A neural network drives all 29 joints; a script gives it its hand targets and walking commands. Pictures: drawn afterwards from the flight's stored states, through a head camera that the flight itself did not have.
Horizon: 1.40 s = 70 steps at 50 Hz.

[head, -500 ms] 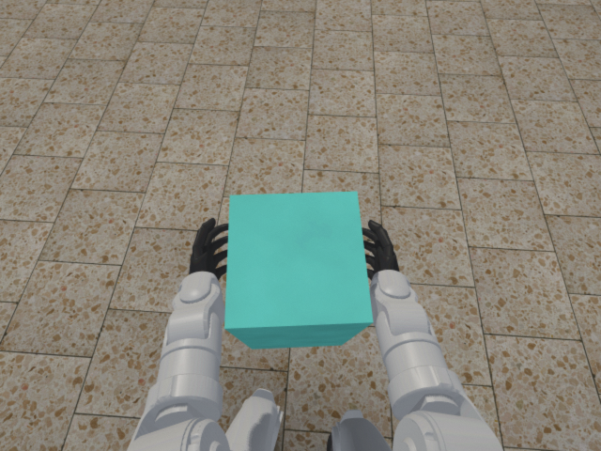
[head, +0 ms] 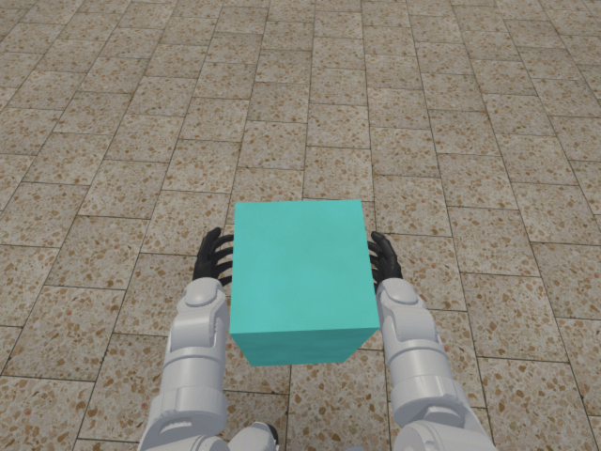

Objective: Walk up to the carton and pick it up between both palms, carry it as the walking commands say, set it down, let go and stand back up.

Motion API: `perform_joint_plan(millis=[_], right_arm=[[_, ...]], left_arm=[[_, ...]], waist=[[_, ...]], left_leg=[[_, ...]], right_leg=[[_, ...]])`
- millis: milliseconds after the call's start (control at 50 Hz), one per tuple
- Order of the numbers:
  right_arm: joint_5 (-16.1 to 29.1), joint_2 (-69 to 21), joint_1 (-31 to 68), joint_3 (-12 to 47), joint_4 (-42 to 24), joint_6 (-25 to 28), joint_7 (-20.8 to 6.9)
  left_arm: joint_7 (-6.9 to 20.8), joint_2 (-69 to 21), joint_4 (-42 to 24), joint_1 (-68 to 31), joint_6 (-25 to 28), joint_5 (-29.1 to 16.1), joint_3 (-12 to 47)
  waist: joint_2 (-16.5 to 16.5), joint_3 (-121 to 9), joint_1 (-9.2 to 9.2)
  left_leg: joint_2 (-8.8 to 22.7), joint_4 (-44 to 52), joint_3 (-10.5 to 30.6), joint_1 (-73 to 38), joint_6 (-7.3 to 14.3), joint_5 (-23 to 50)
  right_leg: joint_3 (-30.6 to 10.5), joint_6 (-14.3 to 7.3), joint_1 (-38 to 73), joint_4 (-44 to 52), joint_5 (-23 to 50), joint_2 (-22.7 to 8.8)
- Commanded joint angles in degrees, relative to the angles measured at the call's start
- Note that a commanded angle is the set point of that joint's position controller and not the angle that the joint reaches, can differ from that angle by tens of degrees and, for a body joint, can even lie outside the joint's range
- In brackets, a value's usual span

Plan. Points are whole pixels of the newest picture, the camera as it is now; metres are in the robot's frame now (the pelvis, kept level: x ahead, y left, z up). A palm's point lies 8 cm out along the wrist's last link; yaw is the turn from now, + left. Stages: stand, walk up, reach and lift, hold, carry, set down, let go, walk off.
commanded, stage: reach and lift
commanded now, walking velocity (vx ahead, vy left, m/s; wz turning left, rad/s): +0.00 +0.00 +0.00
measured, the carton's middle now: (298, 295) +0.34 +0.05 -0.07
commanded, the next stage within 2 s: none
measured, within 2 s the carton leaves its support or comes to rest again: neither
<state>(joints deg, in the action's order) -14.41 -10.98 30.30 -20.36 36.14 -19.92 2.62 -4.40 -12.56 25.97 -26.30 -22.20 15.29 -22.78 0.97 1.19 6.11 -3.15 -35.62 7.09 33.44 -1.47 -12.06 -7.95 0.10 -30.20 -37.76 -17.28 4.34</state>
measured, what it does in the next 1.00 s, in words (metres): stands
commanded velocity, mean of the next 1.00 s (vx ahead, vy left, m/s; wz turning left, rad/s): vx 0.00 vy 0.00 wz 0.00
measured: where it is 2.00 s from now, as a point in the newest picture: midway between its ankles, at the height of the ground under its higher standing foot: outside the picture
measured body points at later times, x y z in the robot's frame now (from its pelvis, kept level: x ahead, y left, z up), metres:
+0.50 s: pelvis +0.03 -0.02 +0.02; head +0.03 -0.02 +0.47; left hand +0.33 +0.17 +0.05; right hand +0.36 -0.09 +0.04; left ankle +0.06 +0.13 -0.72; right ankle +0.01 -0.12 -0.72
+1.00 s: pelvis +0.00 +0.00 +0.02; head -0.03 +0.00 +0.47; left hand +0.32 +0.15 +0.07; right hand +0.33 -0.10 +0.05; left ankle +0.06 +0.13 -0.72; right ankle +0.01 -0.12 -0.72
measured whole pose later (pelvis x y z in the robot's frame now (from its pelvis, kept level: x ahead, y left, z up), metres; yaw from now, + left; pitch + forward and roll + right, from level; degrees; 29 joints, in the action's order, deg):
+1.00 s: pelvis +0.00 +0.00 +0.02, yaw +0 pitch -5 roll +0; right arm -13.4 -10.9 24.4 -16.3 28.1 -38.1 3.2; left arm -6.0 -11.6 22.2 -24.6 -40.6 15.5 -17.2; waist 0.6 0.6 4.0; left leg -2.3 -24.7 7.4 10.2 -1.5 -9.2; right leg -8.2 -0.6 -6.9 -26.6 -14.1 3.7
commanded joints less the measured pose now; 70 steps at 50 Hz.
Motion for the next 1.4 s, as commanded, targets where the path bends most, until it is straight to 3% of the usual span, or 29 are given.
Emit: perform_joint_plan(millis=[0,20,40,60,80,120,180,200,240,280,340,360,400,420,440,520,580,620,660,740,760,880,900,920,940,980,1060,1140,1380], right_arm=[[10.2,-60.9,33.0,41.2,-13.6,1.1,-12.9],[7.9,-55.1,30.9,33.9,-0.5,-1.4,-13.0],[6.5,-54.8,33.0,33.0,-3.4,-0.1,-13.4],[10.4,-59.7,31.9,40.0,-10.1,0.0,-13.4],[10.3,-57.5,27.7,37.8,-8.5,-0.9,-13.5],[7.5,-52.1,32.5,33.6,-5.9,-2.3,-13.5],[10.7,-56.7,25.5,38.5,-9.2,-3.6,-13.0],[13.3,-59.9,26.4,44.2,-17.0,-4.0,-12.7],[12.9,-58.9,31.2,41.1,-11.6,-5.4,-13.3],[17.1,-60.9,26.3,46.9,-22.8,-5.1,-12.2],[15.9,-55.8,25.4,43.7,-20.9,-7.3,-12.3],[13.7,-56.5,19.9,40.6,-14.0,-8.4,-12.4],[17.8,-60.6,23.1,48.0,-23.8,-9.5,-12.7],[15.6,-56.7,22.6,44.3,-19.2,-10.9,-12.3],[17.3,-57.2,25.4,47.6,-23.3,-10.7,-12.0],[15.3,-59.3,25.3,44.0,-20.5,-12.9,-11.8],[15.3,-57.0,27.2,40.7,-19.4,-14.3,-11.7],[13.0,-54.5,32.7,36.2,-16.8,-14.9,-12.4],[13.4,-57.0,30.8,36.3,-14.4,-15.2,-13.2],[14.5,-57.5,32.6,35.7,-13.5,-15.6,-13.7],[13.9,-57.5,37.0,36.4,-16.2,-14.8,-13.9],[14.6,-55.4,37.6,34.8,-11.8,-14.5,-14.5],[13.5,-54.2,37.5,34.3,-14.3,-14.1,-14.2],[14.7,-53.4,41.2,34.8,-15.6,-13.5,-13.8],[13.6,-52.9,41.0,35.2,-16.1,-13.8,-13.7],[14.5,-55.0,40.2,35.9,-16.5,-14.4,-13.6],[14.4,-57.6,32.7,36.3,-11.2,-17.3,-14.5],[14.7,-54.3,27.4,34.5,-12.5,-17.6,-14.7],[15.6,-56.7,27.8,41.3,-23.6,-18.4,-14.1]], left_arm=[[14.7,-63.5,1.9,-21.8,-1.4,-10.4,40.8],[14.6,-56.4,9.6,-23.1,-2.9,-6.2,31.3],[14.6,-58.6,9.8,-24.4,-3.2,-6.0,33.0],[14.3,-60.9,2.5,-20.7,-2.7,-9.5,37.0],[14.7,-59.3,4.5,-18.1,-4.1,-6.9,36.1],[15.0,-56.9,11.5,-19.7,-5.7,-5.1,30.1],[14.9,-58.9,2.7,-18.3,-6.1,-7.8,35.5],[14.9,-60.7,-2.6,-15.3,-6.2,-10.8,40.0],[15.1,-59.7,-2.9,-25.0,-7.0,-11.2,39.1],[14.9,-59.8,-7.1,-14.6,-8.5,-13.2,42.6],[15.0,-56.9,-8.2,-14.9,-10.6,-12.3,41.8],[15.1,-55.3,-3.0,-14.4,-11.4,-10.0,38.4],[15.7,-57.2,-9.0,-12.6,-12.4,-13.0,42.7],[16.4,-55.4,-4.5,-15.2,-13.6,-13.8,41.0],[16.2,-57.3,-6.6,-12.9,-14.0,-13.6,41.1],[16.6,-56.7,-6.0,-16.2,-16.4,-14.9,42.0],[16.9,-55.1,-3.4,-16.5,-17.3,-14.0,38.5],[16.7,-55.3,-0.6,-21.4,-18.1,-13.0,35.6],[15.9,-59.5,-4.6,-27.1,-18.4,-15.4,40.0],[14.7,-57.3,-2.5,-26.4,-19.0,-13.2,38.3],[14.7,-59.1,-1.7,-26.9,-18.6,-13.7,38.9],[13.6,-58.9,-0.6,-31.6,-17.9,-15.0,39.3],[14.1,-61.0,-3.0,-35.4,-17.7,-17.4,43.3],[13.9,-62.2,-0.4,-32.2,-17.9,-16.3,42.1],[14.1,-60.7,2.8,-26.1,-18.0,-15.3,39.9],[14.0,-62.2,2.9,-30.3,-17.8,-15.6,39.9],[13.8,-58.7,0.8,-27.0,-17.9,-15.2,37.7],[13.7,-59.0,-0.5,-24.5,-19.3,-13.7,37.3],[14.5,-63.1,-3.9,-19.0,-18.0,-16.6,41.2]], waist=[[4.9,-45.3,-0.41],[2.0,-25.0,2.54],[-0.2,-26.6,-0.11],[3.1,-38.9,2.5],[-1.9,-32.2,1.71],[2.7,-22.1,0.45],[-1.3,-29.2,3.25],[1.7,-33.8,2.1],[1.4,-27.6,1.2],[-0.3,-34.9,2.92],[-4.5,-30.3,1.29],[-3.8,-23.0,2.17],[-1.7,-30.1,2.97],[1.7,-23.0,0.12],[-0.7,-27.0,4.64],[4.4,-21.7,-0.06],[1.7,-15.7,0.98],[1.7,-10.2,-2.14],[-1.3,-13.6,-2.96],[-3.1,-15.4,1.43],[-2.1,-19.2,-0.86],[-2.1,-18.9,-0.27],[-1.3,-21.6,-5.6],[-5.3,-22.6,-5.18],[1.6,-21.4,-4.39],[-2.5,-21.4,-5.76],[1.8,-19.6,-3.21],[-6.8,-18.7,-3.6],[3.1,-22.7,-6.05]], left_leg=[[-2.2,4.4,-3.5,-37.5,-0.1,24.6],[-1.7,5.7,-3.0,-27.1,0.2,18.6],[-2.0,6.6,-3.4,-27.5,-0.4,14.7],[-1.8,6.0,-3.2,-35.7,-0.3,24.5],[-2.5,7.0,-3.6,-31.1,-0.5,24.0],[-1.3,7.2,-3.0,-30.1,-0.1,15.6],[-2.0,7.8,-2.9,-35.0,-0.7,29.5],[-1.8,8.5,-2.6,-39.2,-0.3,31.6],[-1.2,8.7,-2.1,-36.3,-0.3,23.3],[-2.3,8.7,-2.1,-40.3,-0.6,35.5],[-2.0,9.3,-3.0,-40.3,-1.4,33.1],[-1.9,11.1,-2.9,-37.0,-0.9,29.8],[-3.1,11.7,-3.4,-42.0,-0.4,31.5],[-2.4,12.1,-2.4,-38.2,-0.1,25.3],[-3.8,12.6,-4.2,-38.8,-0.5,29.0],[-2.3,13.9,-2.9,-38.9,0.5,21.6],[-3.0,13.4,-4.5,-37.6,0.5,16.6],[-2.4,13.5,-4.4,-35.6,0.5,7.4],[-1.7,13.5,-4.1,-37.0,-0.4,6.6],[-2.5,13.1,-4.8,-35.8,-0.9,7.2],[-2.2,13.0,-4.5,-36.1,-0.8,7.9],[-1.4,13.3,-3.7,-35.4,-1.2,5.1],[-1.4,13.0,-2.4,-38.4,-1.4,4.1],[-1.2,13.0,-1.6,-37.9,-1.8,3.8],[-1.0,13.5,-1.6,-36.2,-1.4,7.2],[-1.0,13.4,-2.1,-36.2,-0.7,2.9],[-1.1,14.3,-1.4,-39.3,0.1,10.5],[-2.6,14.1,-4.7,-37.2,-1.5,15.8],[-1.8,13.4,-2.3,-41.9,0.8,19.3]], right_leg=[[2.6,0.5,16.1,8.3,18.1,3.4],[3.1,0.1,6.5,8.9,10.6,2.2],[2.8,-0.4,8.4,9.8,8.1,2.5],[2.8,-0.2,16.0,9.6,16.9,3.1],[2.4,-0.3,14.3,10.1,16.0,2.4],[3.2,0.0,6.1,11.6,6.2,2.5],[1.7,0.1,15.3,13.2,19.7,2.6],[1.7,1.0,18.7,12.7,21.9,2.8],[1.1,0.3,13.9,13.5,13.5,2.4],[0.9,0.8,23.6,14.0,26.7,2.4],[0.6,1.0,21.8,15.3,21.9,2.0],[0.0,0.7,20.4,16.2,22.3,1.5],[-0.4,1.1,25.3,16.6,26.2,1.1],[-0.1,1.0,22.5,16.7,20.2,1.3],[-1.3,0.8,27.6,17.5,25.9,1.0],[0.1,0.4,24.2,18.6,17.5,1.1],[-0.3,0.4,21.1,20.3,11.3,0.7],[0.6,0.0,15.3,20.5,0.1,0.5],[1.1,-1.2,17.6,19.9,0.2,0.3],[1.2,-1.2,19.4,19.2,1.5,0.6],[1.6,-1.2,20.7,18.8,2.5,0.6],[2.4,-1.6,17.7,17.7,0.7,0.8],[2.9,-1.6,18.1,17.7,1.5,1.6],[2.1,-1.9,17.9,16.9,2.5,0.7],[3.6,-0.9,17.8,17.3,3.8,2.0],[1.8,-1.6,20.0,17.1,2.4,-0.1],[2.0,-0.9,18.4,17.3,7.6,1.0],[1.1,-1.4,23.5,19.2,12.7,-0.1],[1.4,0.3,23.2,18.5,18.0,0.8]])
